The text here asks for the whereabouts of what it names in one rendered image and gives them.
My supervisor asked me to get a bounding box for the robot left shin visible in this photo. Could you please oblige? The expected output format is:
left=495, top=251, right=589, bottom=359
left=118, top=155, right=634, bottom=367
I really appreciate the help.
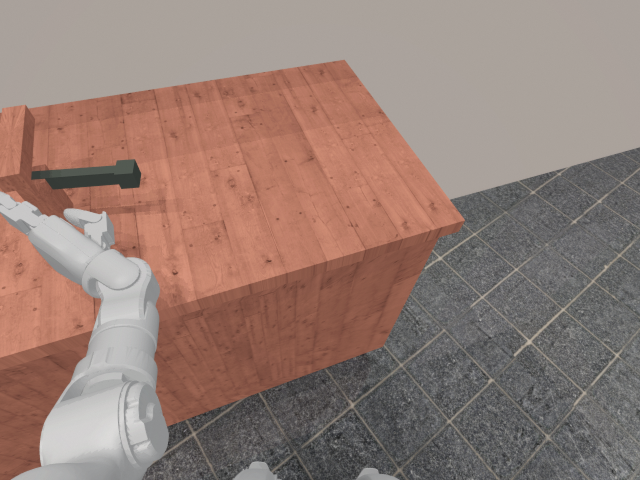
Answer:
left=249, top=462, right=270, bottom=471

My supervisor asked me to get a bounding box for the counter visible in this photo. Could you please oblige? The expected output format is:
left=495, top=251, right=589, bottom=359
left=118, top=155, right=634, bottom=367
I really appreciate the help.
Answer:
left=0, top=60, right=465, bottom=480

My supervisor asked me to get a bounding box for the left robot forearm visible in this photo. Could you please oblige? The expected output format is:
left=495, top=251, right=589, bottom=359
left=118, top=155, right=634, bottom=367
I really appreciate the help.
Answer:
left=40, top=249, right=160, bottom=467

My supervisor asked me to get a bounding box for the robot left upper arm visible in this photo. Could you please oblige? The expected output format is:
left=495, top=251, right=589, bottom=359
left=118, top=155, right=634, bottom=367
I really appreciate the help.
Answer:
left=11, top=381, right=169, bottom=480

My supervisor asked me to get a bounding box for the tap lever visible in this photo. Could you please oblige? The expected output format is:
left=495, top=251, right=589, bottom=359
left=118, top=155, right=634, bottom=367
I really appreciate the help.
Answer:
left=31, top=159, right=141, bottom=190

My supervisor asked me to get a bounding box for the robot left hand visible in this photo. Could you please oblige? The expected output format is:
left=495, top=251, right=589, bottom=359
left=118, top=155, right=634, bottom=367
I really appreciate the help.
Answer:
left=0, top=191, right=115, bottom=285

